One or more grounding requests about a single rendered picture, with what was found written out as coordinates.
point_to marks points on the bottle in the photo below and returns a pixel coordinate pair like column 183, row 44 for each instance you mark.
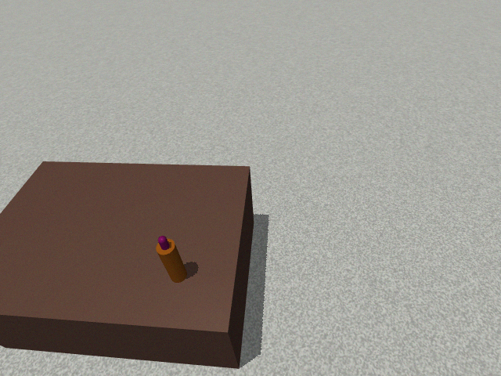
column 171, row 259

